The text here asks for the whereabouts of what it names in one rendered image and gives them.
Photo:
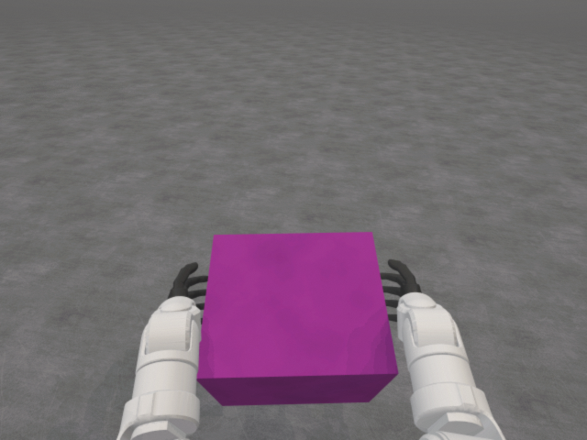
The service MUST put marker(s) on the robot right forearm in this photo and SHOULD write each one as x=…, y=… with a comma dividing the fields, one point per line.
x=445, y=396

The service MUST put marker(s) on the right robot hand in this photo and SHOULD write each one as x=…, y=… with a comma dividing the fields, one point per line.
x=405, y=279

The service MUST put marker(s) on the left robot hand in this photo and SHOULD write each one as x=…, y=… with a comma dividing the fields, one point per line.
x=181, y=285

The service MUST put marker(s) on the carton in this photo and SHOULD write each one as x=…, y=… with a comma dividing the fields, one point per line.
x=295, y=319

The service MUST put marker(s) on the robot left forearm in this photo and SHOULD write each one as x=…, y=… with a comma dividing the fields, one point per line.
x=164, y=405

